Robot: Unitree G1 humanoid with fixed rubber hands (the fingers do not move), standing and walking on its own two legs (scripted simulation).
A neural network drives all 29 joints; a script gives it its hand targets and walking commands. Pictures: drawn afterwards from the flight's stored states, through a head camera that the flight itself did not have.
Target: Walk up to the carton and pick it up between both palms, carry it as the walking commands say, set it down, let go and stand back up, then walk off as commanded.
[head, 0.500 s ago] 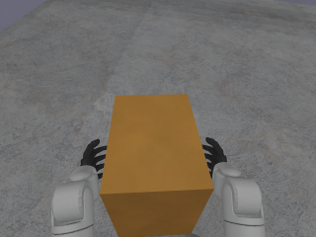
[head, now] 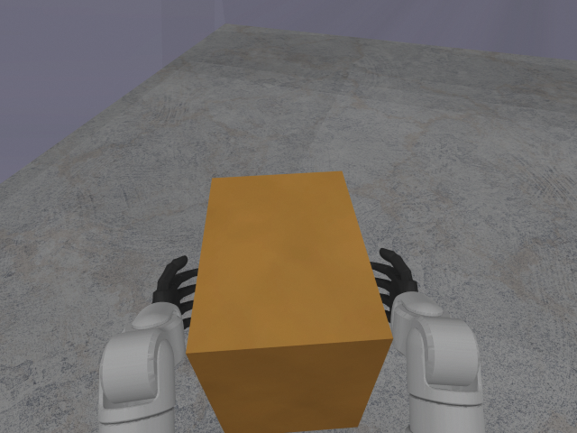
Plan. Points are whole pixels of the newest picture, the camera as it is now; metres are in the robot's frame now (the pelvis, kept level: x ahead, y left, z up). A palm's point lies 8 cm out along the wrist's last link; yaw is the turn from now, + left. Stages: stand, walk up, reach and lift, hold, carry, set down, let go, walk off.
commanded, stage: carry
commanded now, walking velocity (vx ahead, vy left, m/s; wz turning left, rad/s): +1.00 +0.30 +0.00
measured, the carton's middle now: (285, 302) +0.33 +0.01 -0.01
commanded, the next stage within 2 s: none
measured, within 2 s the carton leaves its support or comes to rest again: neither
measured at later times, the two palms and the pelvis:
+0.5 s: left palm (172, 119) +0.74 +0.26 +0.07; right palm (304, 121) +0.73 -0.03 +0.06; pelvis +0.47 +0.12 -0.02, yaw +1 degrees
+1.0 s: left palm (164, 53) +1.19 +0.40 +0.04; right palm (254, 52) +1.17 +0.11 +0.05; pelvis +0.91 +0.27 -0.01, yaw -5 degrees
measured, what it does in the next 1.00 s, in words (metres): walks ahead: left foot, then right foot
